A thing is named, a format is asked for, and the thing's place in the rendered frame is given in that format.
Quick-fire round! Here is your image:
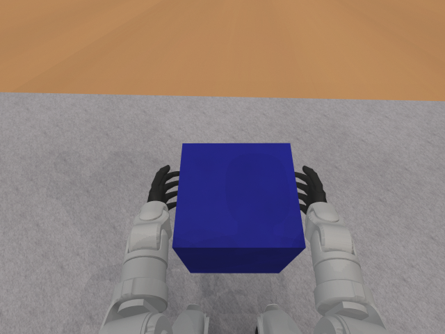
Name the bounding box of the right robot hand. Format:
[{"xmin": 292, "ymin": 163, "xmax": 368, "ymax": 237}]
[{"xmin": 295, "ymin": 166, "xmax": 327, "ymax": 214}]

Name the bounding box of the left robot hand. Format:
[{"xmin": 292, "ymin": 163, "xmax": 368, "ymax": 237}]
[{"xmin": 147, "ymin": 165, "xmax": 179, "ymax": 211}]

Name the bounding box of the carton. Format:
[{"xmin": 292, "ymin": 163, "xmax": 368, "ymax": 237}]
[{"xmin": 172, "ymin": 143, "xmax": 306, "ymax": 273}]

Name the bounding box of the robot left upper arm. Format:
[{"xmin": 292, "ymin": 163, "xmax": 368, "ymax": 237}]
[{"xmin": 99, "ymin": 311, "xmax": 173, "ymax": 334}]

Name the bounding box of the right robot thigh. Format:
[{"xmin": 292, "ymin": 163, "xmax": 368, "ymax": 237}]
[{"xmin": 257, "ymin": 310, "xmax": 302, "ymax": 334}]

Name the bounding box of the robot right forearm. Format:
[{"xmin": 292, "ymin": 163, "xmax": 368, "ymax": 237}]
[{"xmin": 305, "ymin": 202, "xmax": 391, "ymax": 334}]

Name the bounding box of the robot left shin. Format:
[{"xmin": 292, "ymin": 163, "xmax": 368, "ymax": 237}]
[{"xmin": 186, "ymin": 304, "xmax": 202, "ymax": 312}]

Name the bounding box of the robot right upper arm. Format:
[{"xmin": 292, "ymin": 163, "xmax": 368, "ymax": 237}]
[{"xmin": 313, "ymin": 314, "xmax": 389, "ymax": 334}]

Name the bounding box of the robot left forearm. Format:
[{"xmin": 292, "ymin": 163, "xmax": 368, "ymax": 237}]
[{"xmin": 98, "ymin": 201, "xmax": 172, "ymax": 334}]

